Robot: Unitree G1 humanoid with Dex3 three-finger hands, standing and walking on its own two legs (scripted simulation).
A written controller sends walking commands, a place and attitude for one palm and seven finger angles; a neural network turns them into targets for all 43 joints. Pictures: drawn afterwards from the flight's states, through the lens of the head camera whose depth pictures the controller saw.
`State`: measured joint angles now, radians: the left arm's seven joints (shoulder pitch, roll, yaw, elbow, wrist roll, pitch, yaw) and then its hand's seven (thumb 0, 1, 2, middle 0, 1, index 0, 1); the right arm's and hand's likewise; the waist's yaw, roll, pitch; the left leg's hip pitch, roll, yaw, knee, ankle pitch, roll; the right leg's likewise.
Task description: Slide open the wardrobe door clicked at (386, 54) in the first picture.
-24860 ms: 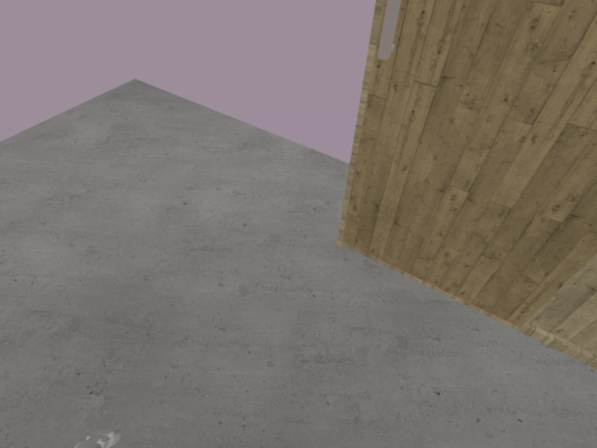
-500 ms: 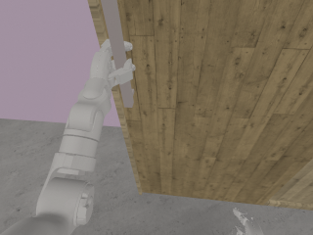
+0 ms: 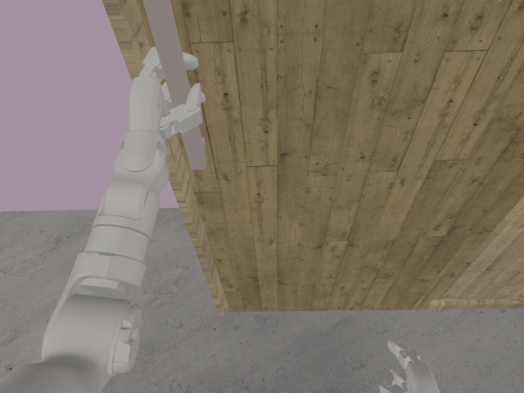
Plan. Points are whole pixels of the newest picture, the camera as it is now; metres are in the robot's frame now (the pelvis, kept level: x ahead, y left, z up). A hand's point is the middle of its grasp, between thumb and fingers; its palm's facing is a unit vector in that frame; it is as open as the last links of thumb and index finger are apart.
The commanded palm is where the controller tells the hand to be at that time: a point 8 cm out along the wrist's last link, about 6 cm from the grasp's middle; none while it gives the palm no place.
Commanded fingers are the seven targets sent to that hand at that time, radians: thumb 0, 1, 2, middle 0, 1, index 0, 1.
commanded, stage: step sideways, sliding the door along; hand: left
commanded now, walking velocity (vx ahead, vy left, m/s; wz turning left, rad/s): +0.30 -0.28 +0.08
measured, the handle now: (181, 77) +0.48 +0.15 +0.25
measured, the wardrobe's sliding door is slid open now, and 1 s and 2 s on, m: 0.02 0.09 0.48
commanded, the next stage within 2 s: none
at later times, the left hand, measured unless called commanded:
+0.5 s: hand (200, 108) +0.44 +0.12 +0.22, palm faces +0.23 -0.97 -0.04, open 6.3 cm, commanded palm +0.42 +0.11 +0.22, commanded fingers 0.00 0.90 0.90 -0.45 -1.40 -0.45 -1.40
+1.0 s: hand (243, 104) +0.46 +0.06 +0.22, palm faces +0.47 -0.88 -0.09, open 6.4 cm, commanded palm +0.42 +0.04 +0.21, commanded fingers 0.00 0.90 0.90 -0.45 -1.40 -0.45 -1.40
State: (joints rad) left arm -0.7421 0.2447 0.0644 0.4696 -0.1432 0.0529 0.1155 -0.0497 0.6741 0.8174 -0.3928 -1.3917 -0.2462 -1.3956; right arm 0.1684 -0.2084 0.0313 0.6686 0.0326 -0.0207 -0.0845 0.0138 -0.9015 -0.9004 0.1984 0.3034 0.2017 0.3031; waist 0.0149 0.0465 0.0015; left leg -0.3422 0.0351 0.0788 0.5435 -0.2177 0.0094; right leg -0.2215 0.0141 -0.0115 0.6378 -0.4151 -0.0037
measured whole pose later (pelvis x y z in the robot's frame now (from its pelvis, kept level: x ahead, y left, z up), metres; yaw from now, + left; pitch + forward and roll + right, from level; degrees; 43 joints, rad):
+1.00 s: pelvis +0.11 -0.20 +0.00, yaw +11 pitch -1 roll -2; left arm -0.48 0.24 0.21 -0.18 -0.09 -0.03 0.16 -0.09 0.65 0.82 -0.46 -1.40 -0.29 -1.26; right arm 0.01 -0.27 -0.03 0.60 0.06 -0.09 -0.05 0.01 -0.90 -0.90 0.20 0.30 0.20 0.30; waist 0.07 0.08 0.29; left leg -0.33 0.10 0.08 0.68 -0.25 -0.02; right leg -0.35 -0.06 -0.11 0.64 -0.19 0.00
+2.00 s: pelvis +0.11 -0.51 -0.01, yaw +1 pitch -2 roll -3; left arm -0.49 0.26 0.08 -0.07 -0.10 -0.13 0.11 -0.05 0.69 0.81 -0.49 -1.40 -0.19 -1.36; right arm 0.11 -0.12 0.00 0.61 0.05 -0.05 0.02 0.02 -0.90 -0.90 0.20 0.30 0.20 0.30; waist 0.09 0.06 0.21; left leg -0.22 0.37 0.10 0.59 -0.28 -0.11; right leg -0.26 -0.03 -0.06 0.54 -0.22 0.04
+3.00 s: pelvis +0.13 -0.80 +0.01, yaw +6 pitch -3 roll -4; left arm -0.69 0.48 0.36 0.28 -0.09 -0.02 0.14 -0.10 0.67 0.79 -0.46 -1.40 -0.13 -1.25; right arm 0.09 -0.22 -0.03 0.62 0.07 -0.08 0.01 0.01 -0.90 -0.90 0.19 0.30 0.20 0.30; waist 0.15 0.05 0.26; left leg -0.16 0.28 0.16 0.54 -0.30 -0.10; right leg -0.43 -0.02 -0.08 0.87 -0.35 0.05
